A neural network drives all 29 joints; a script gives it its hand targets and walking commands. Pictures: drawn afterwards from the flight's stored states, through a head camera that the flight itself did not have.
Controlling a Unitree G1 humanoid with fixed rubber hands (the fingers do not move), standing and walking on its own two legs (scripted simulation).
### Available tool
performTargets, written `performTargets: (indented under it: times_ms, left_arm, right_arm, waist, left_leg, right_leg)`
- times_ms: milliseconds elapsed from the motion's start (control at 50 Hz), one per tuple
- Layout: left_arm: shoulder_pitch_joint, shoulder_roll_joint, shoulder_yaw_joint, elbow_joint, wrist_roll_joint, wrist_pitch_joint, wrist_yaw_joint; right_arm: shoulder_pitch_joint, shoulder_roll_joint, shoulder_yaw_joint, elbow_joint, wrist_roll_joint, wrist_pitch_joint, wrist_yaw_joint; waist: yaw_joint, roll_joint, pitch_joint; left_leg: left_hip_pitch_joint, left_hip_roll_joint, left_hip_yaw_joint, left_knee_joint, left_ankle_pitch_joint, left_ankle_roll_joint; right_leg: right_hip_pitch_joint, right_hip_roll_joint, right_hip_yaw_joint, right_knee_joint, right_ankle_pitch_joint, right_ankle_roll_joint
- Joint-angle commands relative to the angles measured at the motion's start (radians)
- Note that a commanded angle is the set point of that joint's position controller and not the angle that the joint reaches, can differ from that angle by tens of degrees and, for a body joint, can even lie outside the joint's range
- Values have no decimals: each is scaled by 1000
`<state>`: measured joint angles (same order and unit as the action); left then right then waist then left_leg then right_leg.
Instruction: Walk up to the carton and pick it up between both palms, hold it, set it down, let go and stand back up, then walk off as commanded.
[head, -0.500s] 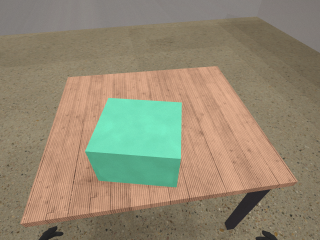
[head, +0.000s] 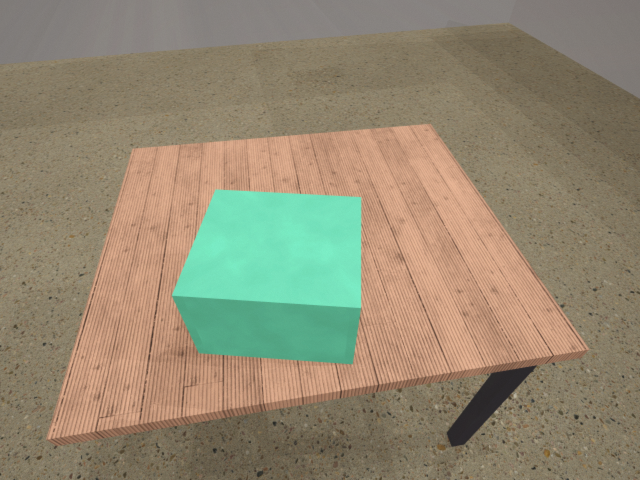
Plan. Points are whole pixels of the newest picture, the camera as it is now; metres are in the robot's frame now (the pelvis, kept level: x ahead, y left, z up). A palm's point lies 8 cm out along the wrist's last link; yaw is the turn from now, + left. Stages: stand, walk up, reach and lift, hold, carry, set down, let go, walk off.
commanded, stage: stand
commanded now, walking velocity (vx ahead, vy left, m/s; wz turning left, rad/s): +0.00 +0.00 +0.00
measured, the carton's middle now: (281, 273) +0.47 +0.07 -0.06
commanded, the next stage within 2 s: walk off in 1.22 s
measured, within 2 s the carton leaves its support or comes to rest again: neither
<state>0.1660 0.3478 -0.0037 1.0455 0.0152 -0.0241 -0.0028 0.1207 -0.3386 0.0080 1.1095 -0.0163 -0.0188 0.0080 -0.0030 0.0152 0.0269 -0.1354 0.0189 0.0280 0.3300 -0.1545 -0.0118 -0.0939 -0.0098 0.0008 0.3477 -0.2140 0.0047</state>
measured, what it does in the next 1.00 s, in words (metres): stands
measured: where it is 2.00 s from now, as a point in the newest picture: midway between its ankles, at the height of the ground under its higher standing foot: outside the picture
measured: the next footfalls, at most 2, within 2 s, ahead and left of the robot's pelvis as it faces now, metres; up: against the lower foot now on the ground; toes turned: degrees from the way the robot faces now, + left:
none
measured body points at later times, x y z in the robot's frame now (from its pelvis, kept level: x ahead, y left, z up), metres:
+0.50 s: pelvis +0.00 +0.00 +0.00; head +0.00 +0.00 +0.45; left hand +0.08 +0.30 -0.13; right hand +0.08 -0.30 -0.13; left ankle +0.02 +0.13 -0.75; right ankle -0.01 -0.12 -0.75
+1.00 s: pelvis +0.01 +0.00 +0.00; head +0.01 +0.00 +0.45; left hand +0.09 +0.30 -0.13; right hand +0.07 -0.29 -0.14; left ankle +0.02 +0.13 -0.75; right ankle -0.01 -0.12 -0.75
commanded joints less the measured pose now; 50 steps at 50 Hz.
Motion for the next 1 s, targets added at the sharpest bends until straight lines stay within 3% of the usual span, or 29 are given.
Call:
performTargets:
  times_ms: [0,20,40,100,120,140,180,200,220,240,280,300,320,380,420,520,560,620,640,680,720,760,780,800,840,860,900,960,980]
  left_arm:
    - [-40,217,44,-49,-7,-18,13]
    - [-19,225,46,-60,2,-20,8]
    - [-49,229,51,-60,8,-14,12]
    - [-52,234,49,-60,-6,-16,20]
    - [-73,222,45,-51,-4,-19,16]
    - [-33,163,32,-54,2,-17,12]
    - [-20,204,44,-37,-2,-27,14]
    - [-56,217,41,-40,-12,-20,16]
    - [-57,202,37,-44,-9,-21,17]
    - [-50,219,45,-38,1,-20,17]
    - [-73,233,44,-41,5,-12,25]
    - [-75,196,30,-28,0,-10,17]
    - [-39,243,43,-41,0,-21,16]
    - [-64,197,35,-21,6,-14,18]
    - [-70,206,37,-34,-6,-11,21]
    - [-62,202,39,-34,-3,-15,19]
    - [-36,182,33,-29,-17,-16,19]
    - [-49,221,42,-20,-7,-11,25]
    - [-38,217,38,-15,-7,-12,17]
    - [-59,212,44,-27,-3,-16,12]
    - [-53,190,29,-17,-4,-15,14]
    - [-36,190,41,-7,5,-15,18]
    - [-64,177,25,-3,-1,-14,19]
    - [-39,195,29,-13,-3,-18,19]
    - [-72,202,35,-11,-8,-8,26]
    - [-81,208,41,-13,-2,-11,21]
    - [-58,172,32,-17,-7,-12,25]
    - [-70,227,44,-10,-8,-9,26]
    - [-54,187,43,-13,-3,-12,23]
  right_arm:
    - [-40,-195,-43,-42,3,-17,-13]
    - [-70,-193,-35,-49,7,-13,-9]
    - [-40,-205,-33,-45,8,-5,-14]
    - [-73,-189,-37,-64,-1,-13,-9]
    - [-55,-169,-30,-53,12,-13,-9]
    - [-49,-224,-50,-51,-1,-21,-17]
    - [-19,-207,-47,-30,-3,-13,-15]
    - [-38,-227,-47,-39,5,-7,-14]
    - [-55,-237,-51,-24,-4,-9,-10]
    - [-59,-192,-45,-38,5,-6,-7]
    - [-78,-217,-53,-32,6,-9,-8]
    - [-61,-201,-44,-43,-7,-12,-11]
    - [-50,-213,-52,-27,-4,-7,-10]
    - [-72,-240,-50,-38,3,-9,-11]
    - [-65,-228,-53,-37,-2,-9,-3]
    - [-44,-226,-61,-23,6,-10,-14]
    - [-64,-239,-57,-45,2,-17,-10]
    - [-56,-210,-54,-30,-1,-6,-11]
    - [-35,-206,-52,-33,2,-12,-19]
    - [-50,-194,-59,-37,-7,-14,-20]
    - [-57,-198,-56,-27,11,-3,-16]
    - [-42,-233,-63,-24,4,-6,-18]
    - [-37,-210,-67,-39,4,-16,-14]
    - [-59,-222,-68,-30,1,-6,-11]
    - [-44,-202,-55,-34,3,-9,-15]
    - [-78,-221,-67,-34,-1,-15,-20]
    - [-61,-220,-67,-36,2,-11,-15]
    - [-43,-185,-55,-29,9,-7,-17]
    - [-71,-169,-43,-42,14,-15,-15]
  waist:
    - [-2,-36,20]
    - [23,-25,-53]
    - [0,-17,6]
    - [2,5,-93]
    - [-10,-73,-90]
    - [4,34,-39]
    - [16,-21,-45]
    - [-1,-13,-34]
    - [23,-33,-47]
    - [8,-60,-39]
    - [3,11,-19]
    - [-13,-2,-33]
    - [16,-3,10]
    - [0,-45,-42]
    - [6,52,-39]
    - [-2,-59,-73]
    - [11,31,-46]
    - [5,-43,-76]
    - [-10,25,-65]
    - [7,-10,-43]
    - [-2,39,-1]
    - [8,-58,-26]
    - [-16,-25,24]
    - [1,7,-14]
    - [-16,-19,-73]
    - [5,-47,-36]
    - [11,-8,-26]
    - [-2,-26,-19]
    - [12,25,-76]
  left_leg:
    - [8,114,-120,-51,80,48]
    - [31,116,-105,-41,70,41]
    - [-23,95,-102,-67,10,31]
    - [45,112,-101,-49,67,37]
    - [77,109,-108,-47,92,33]
    - [17,107,-99,-39,77,36]
    - [36,123,-120,-50,135,41]
    - [34,123,-119,-61,103,36]
    - [43,119,-107,-44,88,33]
    - [56,113,-96,-47,66,27]
    - [22,104,-91,-56,16,29]
    - [26,109,-86,-69,11,29]
    - [19,114,-106,-73,39,31]
    - [31,123,-93,-41,69,35]
    - [10,109,-78,-47,94,24]
    - [94,123,-93,-33,158,35]
    - [38,112,-94,-50,110,32]
    - [84,121,-81,-47,143,45]
    - [66,114,-82,-50,119,33]
    - [44,113,-94,-65,123,30]
    - [31,121,-100,-69,74,37]
    - [48,125,-113,-81,74,42]
    - [29,123,-102,-74,61,44]
    - [78,122,-98,-64,85,43]
    - [88,126,-90,-65,115,41]
    - [42,128,-103,-68,136,38]
    - [22,110,-93,-73,102,40]
    - [61,121,-81,-61,146,34]
    - [59,120,-78,-63,114,31]
  right_leg:
    - [-84,-113,110,-95,81,-36]
    - [-48,-118,83,-111,62,-35]
    - [-71,-108,88,-95,61,-23]
    - [-23,-125,100,-95,111,-36]
    - [-66,-119,102,-96,125,-29]
    - [-42,-128,105,-110,152,-28]
    - [-32,-121,98,-84,105,-30]
    - [-84,-110,98,-88,94,-23]
    - [-49,-115,99,-94,92,-19]
    - [-93,-106,98,-113,60,-21]
    - [-86,-109,100,-103,47,-25]
    - [-92,-108,99,-113,32,-20]
    - [-94,-106,109,-105,50,-30]
    - [-74,-114,91,-95,104,-31]
    - [-48,-116,109,-87,124,-33]
    - [-55,-111,90,-81,201,-35]
    - [-53,-116,110,-89,187,-27]
    - [-44,-110,99,-81,185,-20]
    - [-33,-118,105,-86,172,-22]
    - [-44,-105,82,-74,149,-22]
    - [-70,-109,101,-89,119,-27]
    - [-57,-112,90,-91,113,-30]
    - [-99,-112,109,-92,92,-24]
    - [-101,-107,113,-92,101,-23]
    - [-43,-119,109,-78,148,-34]
    - [-34,-114,101,-97,148,-36]
    - [-5,-119,103,-98,154,-31]
    - [-46,-120,115,-98,178,-28]
    - [-6,-128,108,-96,219,-40]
